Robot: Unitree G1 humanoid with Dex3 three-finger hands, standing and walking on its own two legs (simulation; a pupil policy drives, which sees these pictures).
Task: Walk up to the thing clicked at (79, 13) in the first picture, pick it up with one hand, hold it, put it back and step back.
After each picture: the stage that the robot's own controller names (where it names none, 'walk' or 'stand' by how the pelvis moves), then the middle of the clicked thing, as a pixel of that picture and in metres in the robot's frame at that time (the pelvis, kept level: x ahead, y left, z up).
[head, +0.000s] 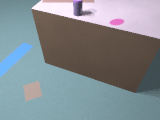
stand; (77, 6) +1.08 +0.01 -0.07
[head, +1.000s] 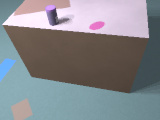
walk; (52, 15) +0.94 +0.21 -0.06
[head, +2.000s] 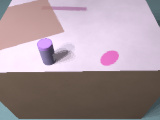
walk; (47, 52) +0.55 +0.18 -0.03
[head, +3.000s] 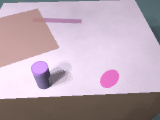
stand; (42, 75) +0.43 +0.18 -0.06
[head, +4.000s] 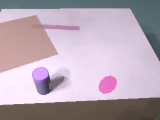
stand; (42, 81) +0.43 +0.17 -0.07
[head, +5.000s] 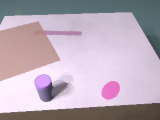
stand; (45, 88) +0.41 +0.16 -0.08
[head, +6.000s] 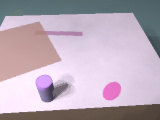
stand; (46, 89) +0.40 +0.16 -0.08
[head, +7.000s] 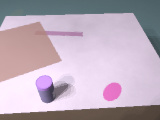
stand; (46, 89) +0.40 +0.16 -0.08
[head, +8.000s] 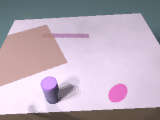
rise first; (51, 90) +0.40 +0.16 -0.07
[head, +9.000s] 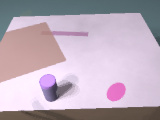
go down; (49, 88) +0.40 +0.16 -0.07
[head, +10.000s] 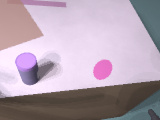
go down; (28, 69) +0.42 +0.15 -0.02
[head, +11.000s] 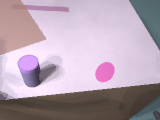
go down; (30, 72) +0.42 +0.15 -0.01
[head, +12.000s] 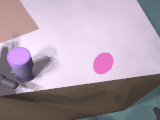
close in; (22, 65) +0.42 +0.16 +0.01
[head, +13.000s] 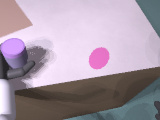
close; (17, 58) +0.44 +0.16 +0.03
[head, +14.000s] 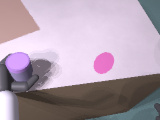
lift; (22, 71) +0.40 +0.16 +0.02
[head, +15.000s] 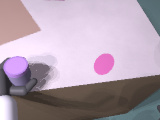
lift; (20, 75) +0.38 +0.17 +0.02
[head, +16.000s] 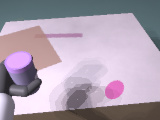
hold; (24, 74) +0.32 +0.17 +0.16
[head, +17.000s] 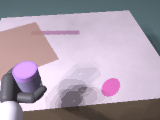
hold; (30, 82) +0.32 +0.16 +0.11
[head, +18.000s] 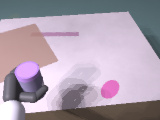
hold; (32, 82) +0.33 +0.16 +0.10
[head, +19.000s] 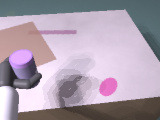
crouch; (26, 69) +0.37 +0.17 +0.11
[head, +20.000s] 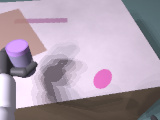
lower; (22, 59) +0.43 +0.17 +0.08
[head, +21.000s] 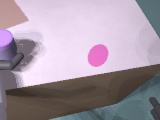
lower; (5, 50) +0.46 +0.18 +0.04
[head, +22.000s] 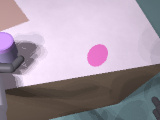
lower; (6, 52) +0.46 +0.18 +0.03
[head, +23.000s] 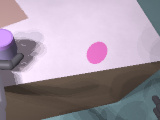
lower; (6, 49) +0.47 +0.18 +0.04
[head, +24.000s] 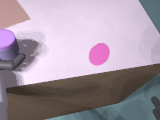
lower; (8, 50) +0.46 +0.18 +0.04
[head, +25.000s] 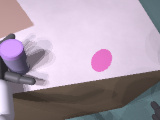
withdraw; (15, 58) +0.44 +0.17 +0.03
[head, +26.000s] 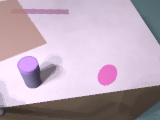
sink last; (31, 73) +0.42 +0.16 -0.01
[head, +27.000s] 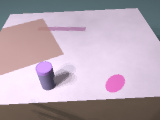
stand; (46, 76) +0.45 +0.17 -0.02
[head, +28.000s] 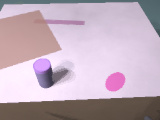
stand; (44, 73) +0.43 +0.16 -0.02
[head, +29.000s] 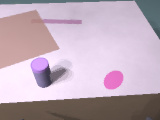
stand; (42, 73) +0.44 +0.17 -0.01
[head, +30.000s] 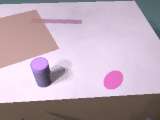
stand; (42, 73) +0.44 +0.17 -0.01
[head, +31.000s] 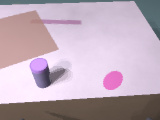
stand; (41, 73) +0.44 +0.17 -0.01
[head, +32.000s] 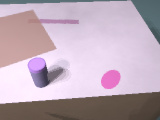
stand; (39, 73) +0.44 +0.17 -0.01
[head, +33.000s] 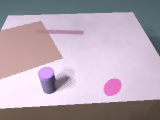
stand; (48, 80) +0.45 +0.16 -0.07
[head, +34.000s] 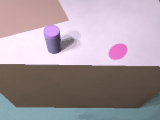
walk; (53, 40) +0.56 +0.13 -0.04
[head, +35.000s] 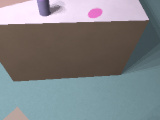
walk; (43, 4) +0.86 +0.21 -0.05
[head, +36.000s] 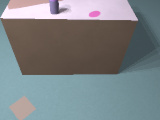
stand; (54, 5) +1.08 +0.18 -0.06
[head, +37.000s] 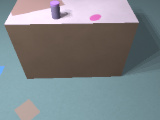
stand; (55, 10) +1.08 +0.18 -0.08
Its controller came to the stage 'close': yes
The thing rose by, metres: 0.20
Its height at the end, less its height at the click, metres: +0.00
